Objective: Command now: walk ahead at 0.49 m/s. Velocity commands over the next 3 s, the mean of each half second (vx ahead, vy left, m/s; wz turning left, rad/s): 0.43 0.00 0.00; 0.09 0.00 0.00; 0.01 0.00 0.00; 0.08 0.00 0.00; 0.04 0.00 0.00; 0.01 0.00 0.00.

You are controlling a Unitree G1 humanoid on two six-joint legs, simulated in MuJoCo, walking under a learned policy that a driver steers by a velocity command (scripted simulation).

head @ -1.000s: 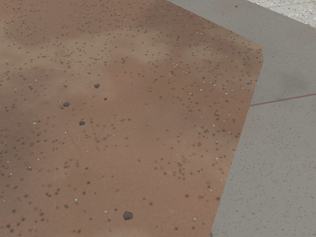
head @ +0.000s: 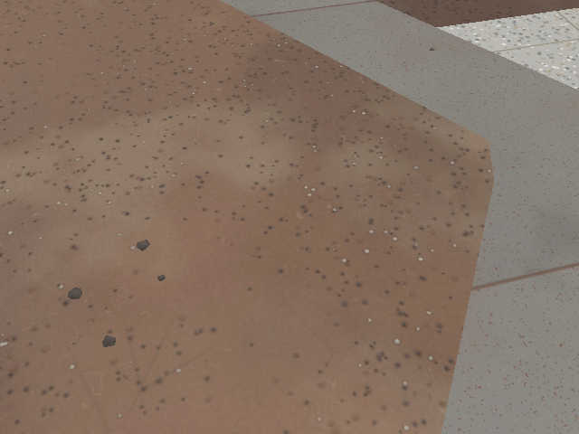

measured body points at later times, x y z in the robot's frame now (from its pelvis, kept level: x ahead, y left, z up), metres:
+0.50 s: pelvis +0.26 -0.06 +0.00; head +0.31 -0.07 +0.44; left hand +0.36 +0.19 -0.13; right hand +0.26 -0.31 -0.16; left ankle +0.17 +0.06 -0.65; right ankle +0.33 -0.13 -0.74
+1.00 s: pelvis +0.34 -0.04 +0.00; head +0.34 -0.04 +0.45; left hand +0.33 +0.17 -0.16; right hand +0.37 -0.26 -0.15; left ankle +0.36 +0.05 -0.74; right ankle +0.33 -0.13 -0.74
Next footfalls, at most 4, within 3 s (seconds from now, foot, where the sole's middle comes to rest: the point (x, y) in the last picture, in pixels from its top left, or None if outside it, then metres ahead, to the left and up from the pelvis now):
0.36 right None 0.37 -0.13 -0.78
0.80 left None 0.42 0.06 -0.78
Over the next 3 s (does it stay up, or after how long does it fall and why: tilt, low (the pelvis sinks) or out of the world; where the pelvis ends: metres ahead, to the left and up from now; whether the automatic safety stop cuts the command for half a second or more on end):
stays up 0.38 -0.01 0.00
